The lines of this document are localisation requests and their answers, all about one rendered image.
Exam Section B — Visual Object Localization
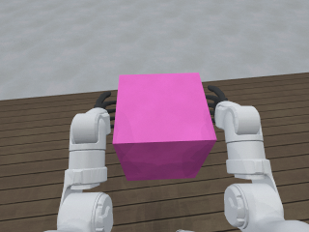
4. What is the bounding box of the robot right forearm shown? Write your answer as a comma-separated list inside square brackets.
[214, 101, 284, 217]

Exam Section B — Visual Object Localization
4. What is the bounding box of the robot right hand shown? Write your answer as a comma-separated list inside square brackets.
[205, 85, 228, 124]

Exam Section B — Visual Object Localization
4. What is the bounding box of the robot left upper arm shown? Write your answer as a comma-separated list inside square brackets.
[43, 191, 114, 232]

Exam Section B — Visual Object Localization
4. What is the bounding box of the robot right upper arm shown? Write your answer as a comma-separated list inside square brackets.
[224, 183, 309, 232]

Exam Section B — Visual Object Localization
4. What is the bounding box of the robot left forearm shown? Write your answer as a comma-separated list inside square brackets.
[57, 107, 111, 228]

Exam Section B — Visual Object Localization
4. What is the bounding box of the carton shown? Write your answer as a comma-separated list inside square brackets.
[112, 72, 217, 181]

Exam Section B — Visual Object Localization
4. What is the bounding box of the robot left hand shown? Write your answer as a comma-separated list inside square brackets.
[94, 91, 117, 129]

